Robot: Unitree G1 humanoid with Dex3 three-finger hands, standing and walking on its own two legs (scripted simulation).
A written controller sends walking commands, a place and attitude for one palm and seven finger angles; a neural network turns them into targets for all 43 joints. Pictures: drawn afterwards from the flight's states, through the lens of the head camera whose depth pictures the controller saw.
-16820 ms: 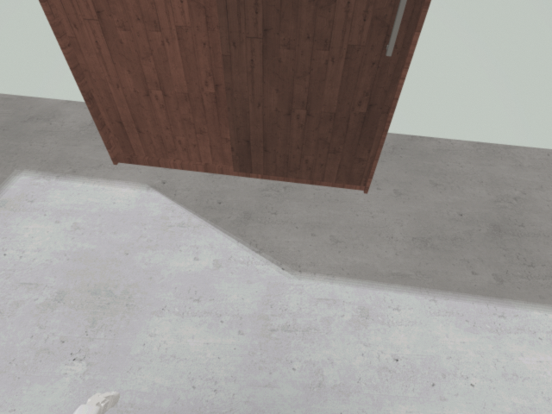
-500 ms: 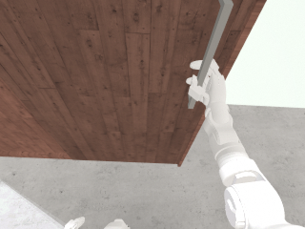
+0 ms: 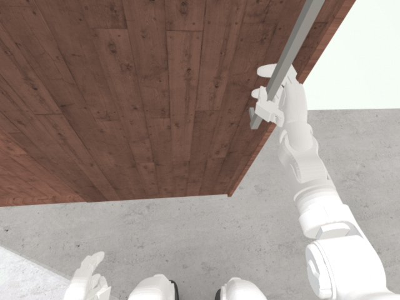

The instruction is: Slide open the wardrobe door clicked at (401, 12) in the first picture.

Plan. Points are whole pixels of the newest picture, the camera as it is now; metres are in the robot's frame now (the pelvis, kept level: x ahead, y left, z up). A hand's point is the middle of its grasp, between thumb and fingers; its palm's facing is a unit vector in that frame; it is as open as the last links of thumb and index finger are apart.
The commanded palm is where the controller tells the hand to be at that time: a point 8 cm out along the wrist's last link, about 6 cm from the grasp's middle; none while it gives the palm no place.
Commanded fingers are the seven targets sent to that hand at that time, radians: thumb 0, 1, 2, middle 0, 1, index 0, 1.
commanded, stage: step sideways, sliding the door along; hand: right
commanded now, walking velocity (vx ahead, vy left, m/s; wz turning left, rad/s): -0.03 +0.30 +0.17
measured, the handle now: (275, 70) +0.51 -0.11 +0.13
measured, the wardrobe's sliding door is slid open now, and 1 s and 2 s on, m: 0.00 0.20 0.41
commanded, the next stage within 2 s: none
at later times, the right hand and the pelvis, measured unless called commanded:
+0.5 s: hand (229, 102) +0.45 -0.03 +0.09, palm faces +0.20 +0.97 -0.12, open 6.0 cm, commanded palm +0.42 +0.01 +0.10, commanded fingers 0.00 -0.90 -0.90 0.45 1.40 0.45 1.40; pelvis +0.06 +0.12 +0.00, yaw -4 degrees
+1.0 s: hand (153, 105) +0.43 +0.11 +0.10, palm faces +0.05 +1.00 -0.07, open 5.8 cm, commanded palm +0.40 +0.12 +0.10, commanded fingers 0.00 -0.90 -0.90 0.45 1.40 0.45 1.40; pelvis +0.10 +0.20 +0.02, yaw +0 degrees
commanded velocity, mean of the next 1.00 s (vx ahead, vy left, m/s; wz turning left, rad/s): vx -0.19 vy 0.15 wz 0.22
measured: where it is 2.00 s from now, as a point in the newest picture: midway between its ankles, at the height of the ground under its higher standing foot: outside the picture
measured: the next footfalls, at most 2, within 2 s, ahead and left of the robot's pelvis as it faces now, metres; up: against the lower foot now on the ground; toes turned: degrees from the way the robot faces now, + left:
left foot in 0.24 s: +0.09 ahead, +0.20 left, +0.00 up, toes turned +3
right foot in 0.46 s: +0.07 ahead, -0.02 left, +0.00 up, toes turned -11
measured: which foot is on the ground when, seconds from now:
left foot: down 0.00-0.02, up 0.04-0.22, down 0.24-0.46, up 0.48-0.68, down 0.70-1.00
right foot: down 0.00-0.28, up 0.30-0.44, down 0.46-0.76, up 0.78-1.00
